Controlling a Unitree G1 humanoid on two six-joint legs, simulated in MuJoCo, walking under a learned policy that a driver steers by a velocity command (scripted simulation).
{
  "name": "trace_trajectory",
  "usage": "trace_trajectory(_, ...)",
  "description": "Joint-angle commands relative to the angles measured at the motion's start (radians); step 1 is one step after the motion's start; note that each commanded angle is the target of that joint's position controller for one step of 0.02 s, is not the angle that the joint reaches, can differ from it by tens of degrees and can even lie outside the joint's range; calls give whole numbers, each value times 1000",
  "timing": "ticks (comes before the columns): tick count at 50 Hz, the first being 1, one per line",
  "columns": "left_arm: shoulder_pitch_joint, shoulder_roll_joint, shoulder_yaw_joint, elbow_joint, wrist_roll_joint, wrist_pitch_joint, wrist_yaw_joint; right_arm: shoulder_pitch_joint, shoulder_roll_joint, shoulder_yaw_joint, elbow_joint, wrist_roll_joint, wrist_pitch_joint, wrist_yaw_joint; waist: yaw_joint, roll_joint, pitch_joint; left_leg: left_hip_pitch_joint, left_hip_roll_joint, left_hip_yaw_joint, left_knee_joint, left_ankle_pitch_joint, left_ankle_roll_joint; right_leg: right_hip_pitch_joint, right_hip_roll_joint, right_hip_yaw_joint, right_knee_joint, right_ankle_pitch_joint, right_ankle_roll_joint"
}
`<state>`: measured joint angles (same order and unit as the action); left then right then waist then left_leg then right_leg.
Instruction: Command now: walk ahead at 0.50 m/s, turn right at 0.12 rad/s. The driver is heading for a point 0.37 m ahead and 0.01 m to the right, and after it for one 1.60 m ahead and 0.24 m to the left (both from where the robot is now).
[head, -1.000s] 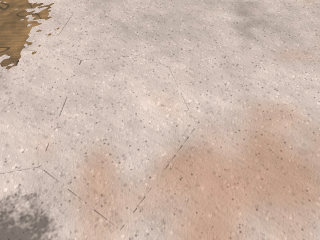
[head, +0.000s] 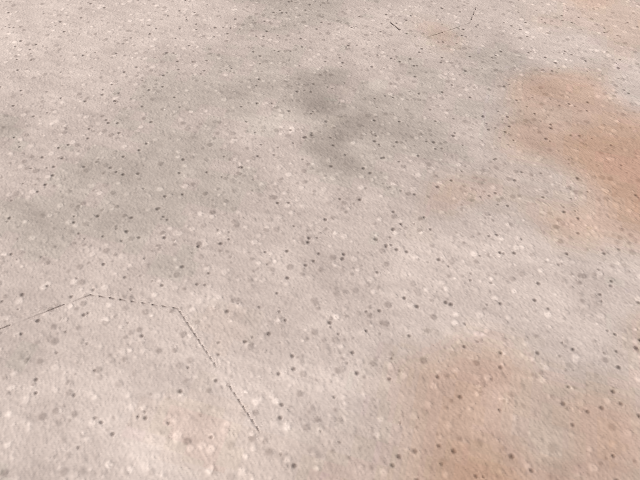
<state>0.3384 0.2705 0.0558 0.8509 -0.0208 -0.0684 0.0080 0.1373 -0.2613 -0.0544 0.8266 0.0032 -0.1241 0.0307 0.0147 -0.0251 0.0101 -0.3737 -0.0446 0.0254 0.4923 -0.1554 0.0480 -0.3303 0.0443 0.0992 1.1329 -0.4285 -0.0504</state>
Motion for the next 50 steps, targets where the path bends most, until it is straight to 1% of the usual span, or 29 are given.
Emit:
trace_trajectory(1,-71,116,31,-106,13,-25,1,84,-100,-19,-23,-14,3,-1,-37,80,-33,312,293,-392,-264,30,174,-353,-140,8,25,105,6)
trace_trajectory(4,-58,68,22,-110,12,-12,0,107,-114,-21,-3,-3,1,-4,-19,115,-32,255,265,-290,-315,155,190,-321,-162,-26,-81,137,28)
trace_trajectory(6,-122,56,16,-136,18,-10,2,129,-146,-30,9,1,5,-14,-29,95,-16,253,268,-247,-343,210,197,-358,-172,-42,-186,216,48)
trace_trajectory(9,-208,39,7,-157,17,-15,-4,160,-157,-31,23,8,16,-23,-54,91,-4,252,230,-160,-356,247,165,-333,-159,-64,-370,388,55)
trace_trajectory(11,-271,31,2,-171,12,-19,-10,194,-161,-30,38,14,21,-26,-76,93,10,253,214,-121,-355,232,148,-293,-137,-83,-477,475,54)
trace_trajectory(15,-379,39,0,-213,4,-27,-30,257,-165,-28,70,17,40,-28,-105,98,49,337,253,-127,-305,271,137,-287,-105,-94,-588,480,37)
trace_trajectory(17,-373,57,6,-221,12,-36,-42,255,-173,-30,78,13,56,-34,-82,114,30,393,265,-124,-220,423,107,-242,-82,-96,-635,436,11)
trace_trajectory(18,-328,76,14,-210,18,-40,-44,241,-183,-31,76,12,61,-38,-52,128,-5,406,259,-119,-158,525,87,-170,-62,-103,-656,433,-5)
trace_trajectory(19,-227,99,27,-177,27,-43,-42,213,-186,-31,68,15,65,-41,6,126,-63,393,226,-97,-55,634,62,-26,-34,-125,-697,493,-28)
trace_trajectory(20,-114,150,44,-143,38,-45,-36,215,-168,-23,58,8,63,-43,51,93,-148,319,170,-65,99,588,21,176,-76,-102,-700,702,-61)
trace_trajectory(21,19,226,55,-126,64,-40,-25,237,-109,1,25,-25,53,-42,73,-68,-309,76,89,-28,413,181,-31,512,-301,118,-592,1122,-148)
trace_trajectory(22,30,219,46,-114,55,-24,-30,422,-27,27,69,-11,43,-30,17,-268,-470,-162,-16,-84,699,-552,-75,735,-514,399,-598,1258,-327)
trace_trajectory(23,27,158,36,-117,31,-8,-34,390,-143,-1,92,11,45,-27,53,-139,-458,-188,27,-169,768,-545,-75,644,-453,383,-649,1066,-299)
trace_trajectory(24,-61,132,25,-125,21,-3,-32,278,-162,-9,58,28,53,-29,40,-101,-291,-257,67,-126,761,-489,-78,508,-400,261,-688,966,-253)
trace_trajectory(25,-139,100,13,-129,24,-2,-31,218,-143,-8,49,19,66,-39,12,-31,-200,-243,108,-100,702,-417,-87,360,-349,192,-731,900,-221)
trace_trajectory(26,-195,74,4,-130,30,-2,-33,201,-133,-12,48,6,85,-49,-20,-20,-144,-185,136,-100,633,-367,-95,225,-317,140,-773,840,-203)
trace_trajectory(29,-273,78,6,-113,58,-8,-34,256,-68,-3,63,-2,123,-64,-86,-92,-128,41,135,-68,451,-267,-111,-7,-259,24,-849,786,-194)
trace_trajectory(31,-275,87,9,-94,55,-6,-26,226,-62,0,59,-10,129,-70,-78,-97,-144,93,130,-61,326,-194,-107,-18,-248,-1,-860,713,-192)
trace_trajectory(34,-258,95,8,-63,45,10,-15,170,-83,-6,54,-11,141,-71,-55,-91,-133,146,123,-55,207,-89,-92,-28,-249,20,-891,388,-174)
trace_trajectory(37,-250,61,-8,-36,34,23,-11,135,-82,-8,51,-27,140,-69,-64,-60,-58,233,109,-40,18,2,-57,-86,-194,24,-883,25,-96)
trace_trajectory(38,-214,42,-16,-17,37,25,-11,125,-101,-10,41,-33,137,-71,-56,-27,-32,249,150,-87,-47,52,-40,-96,-166,20,-861,-38,-51)
trace_trajectory(39,-172,48,-13,-8,46,23,-11,112,-157,-19,32,-27,134,-75,-15,53,-10,239,200,-126,-60,96,-18,-103,-109,-16,-809,-49,-13)
trace_trajectory(40,-140,42,-11,-2,40,29,-5,88,-172,-28,52,-13,131,-72,19,168,5,117,179,-123,-80,-117,0,-27,-56,-88,-786,31,12)
trace_trajectory(41,-168,61,-9,4,41,35,3,72,-117,-18,51,-13,124,-66,-2,155,22,46,155,-116,-114,-204,-11,48,-56,-97,-749,96,23)
trace_trajectory(42,-176,60,-7,6,37,41,7,63,-87,-9,59,-20,116,-64,0,152,18,27,150,-109,-124,-200,-29,81,-61,-98,-733,142,17)
trace_trajectory(44,-157,75,1,24,29,52,15,81,-101,-15,73,-9,106,-63,-7,128,5,46,123,-89,-105,-299,-27,66,-45,-115,-697,18,-3)
trace_trajectory(46,-157,75,6,28,18,46,13,110,-112,-21,79,3,98,-66,-17,111,33,45,132,-110,-98,-441,11,-3,-45,-111,-673,-127,-30)
trace_trajectory(48,-161,55,7,29,9,22,6,137,-117,-24,83,13,81,-65,-26,116,64,61,168,-171,-113,-484,51,-57,-49,-107,-635,-137,-45)
trace_trajectory(50,-168,36,8,30,7,-6,-4,178,-137,-33,94,21,63,-61,-33,159,59,130,241,-285,-148,-459,101,-108,-39,-129,-554,-55,-46)
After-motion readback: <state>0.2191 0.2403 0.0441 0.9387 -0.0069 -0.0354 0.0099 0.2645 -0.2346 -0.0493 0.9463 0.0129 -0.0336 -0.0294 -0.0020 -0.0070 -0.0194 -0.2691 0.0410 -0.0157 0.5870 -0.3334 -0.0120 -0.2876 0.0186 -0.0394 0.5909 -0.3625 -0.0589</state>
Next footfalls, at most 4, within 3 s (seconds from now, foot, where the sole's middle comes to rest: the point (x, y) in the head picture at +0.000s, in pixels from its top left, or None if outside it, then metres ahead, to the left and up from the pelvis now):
0.40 right None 0.39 -0.15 -0.77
0.76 left None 0.38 0.10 -0.77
1.50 left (293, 363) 0.74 0.09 -0.77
2.08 right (393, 263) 1.04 -0.15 -0.77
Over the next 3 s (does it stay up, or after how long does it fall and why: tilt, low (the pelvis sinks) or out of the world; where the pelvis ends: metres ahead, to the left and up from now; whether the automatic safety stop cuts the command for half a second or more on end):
stays up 1.33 0.11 0.01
